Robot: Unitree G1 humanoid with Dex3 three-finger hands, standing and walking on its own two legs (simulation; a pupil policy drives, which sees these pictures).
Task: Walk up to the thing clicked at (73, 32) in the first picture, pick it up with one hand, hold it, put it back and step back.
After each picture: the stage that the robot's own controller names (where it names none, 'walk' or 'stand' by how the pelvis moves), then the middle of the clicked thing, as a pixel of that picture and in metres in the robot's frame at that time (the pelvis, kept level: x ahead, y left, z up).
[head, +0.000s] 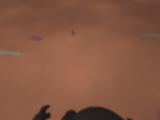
stand; (72, 32) +1.97 +0.51 -0.72
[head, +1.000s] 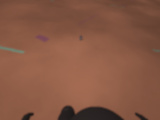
walk; (80, 37) +1.85 +0.23 -0.69
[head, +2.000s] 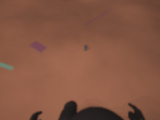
walk; (85, 47) +1.23 +0.10 -0.70
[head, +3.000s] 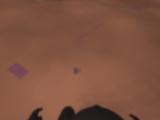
walk; (75, 71) +0.78 +0.16 -0.71
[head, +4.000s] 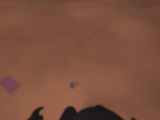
walk; (71, 85) +0.51 +0.19 -0.71
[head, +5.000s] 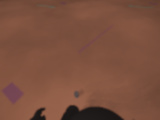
stand; (76, 94) +0.37 +0.15 -0.70
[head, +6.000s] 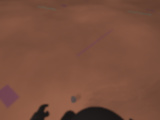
stand; (73, 99) +0.33 +0.15 -0.72
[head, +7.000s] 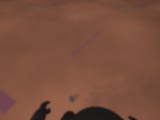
stand; (71, 99) +0.32 +0.18 -0.72
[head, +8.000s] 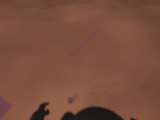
stand; (70, 100) +0.31 +0.20 -0.72
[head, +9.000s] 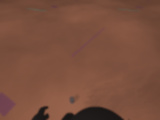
stand; (71, 100) +0.32 +0.18 -0.73
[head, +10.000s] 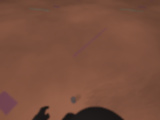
stand; (73, 100) +0.32 +0.17 -0.73
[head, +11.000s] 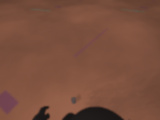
stand; (73, 100) +0.32 +0.16 -0.73
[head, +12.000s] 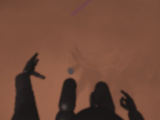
go down; (70, 71) +0.39 +0.15 -0.47
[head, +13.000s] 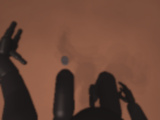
go down; (64, 61) +0.42 +0.18 -0.32
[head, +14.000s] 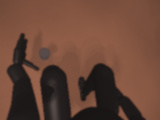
close in; (44, 54) +0.41 +0.22 -0.24
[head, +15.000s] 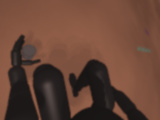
close; (28, 52) +0.41 +0.23 -0.23
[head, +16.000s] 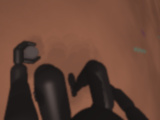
lift; (30, 54) +0.40 +0.22 -0.23
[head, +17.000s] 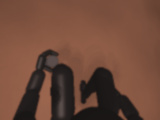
lift; (51, 61) +0.34 +0.23 -0.14
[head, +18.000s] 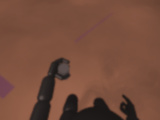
lift; (64, 72) +0.31 +0.17 +0.02
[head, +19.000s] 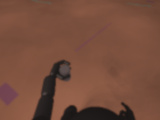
hold; (65, 73) +0.32 +0.17 +0.01
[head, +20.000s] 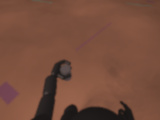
hold; (66, 73) +0.32 +0.17 +0.01
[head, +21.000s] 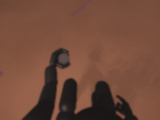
crouch; (64, 61) +0.39 +0.17 -0.07
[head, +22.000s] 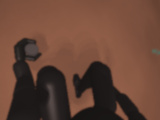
lower; (32, 52) +0.41 +0.24 -0.23
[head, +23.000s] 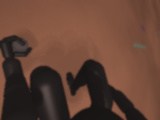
lower; (20, 48) +0.43 +0.26 -0.24
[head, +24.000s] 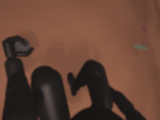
lower; (22, 48) +0.43 +0.25 -0.24
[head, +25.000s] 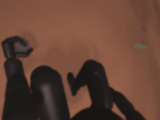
lower; (22, 48) +0.43 +0.25 -0.23
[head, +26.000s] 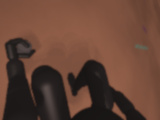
loosen; (24, 49) +0.43 +0.25 -0.23
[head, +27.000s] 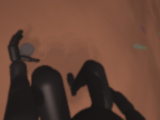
withdraw; (26, 51) +0.42 +0.24 -0.24
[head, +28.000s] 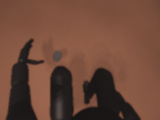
stand; (57, 56) +0.42 +0.20 -0.28
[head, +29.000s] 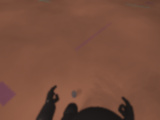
stand; (74, 94) +0.36 +0.13 -0.64
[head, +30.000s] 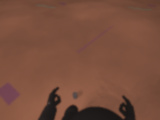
stand; (75, 95) +0.37 +0.14 -0.67
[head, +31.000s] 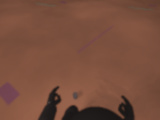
stand; (75, 95) +0.36 +0.14 -0.67
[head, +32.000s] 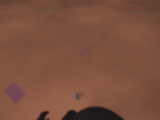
stand; (77, 96) +0.39 +0.13 -0.72
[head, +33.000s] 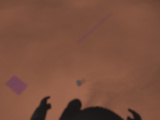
walk; (78, 83) +0.45 +0.13 -0.71
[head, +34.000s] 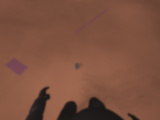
walk; (76, 66) +0.71 +0.12 -0.70
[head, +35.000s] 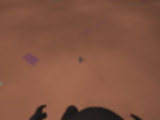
stand; (80, 59) +1.01 +0.16 -0.70
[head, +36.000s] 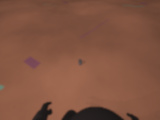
stand; (80, 62) +1.01 +0.17 -0.72
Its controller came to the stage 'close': yes
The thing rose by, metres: 0.72
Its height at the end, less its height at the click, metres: +0.00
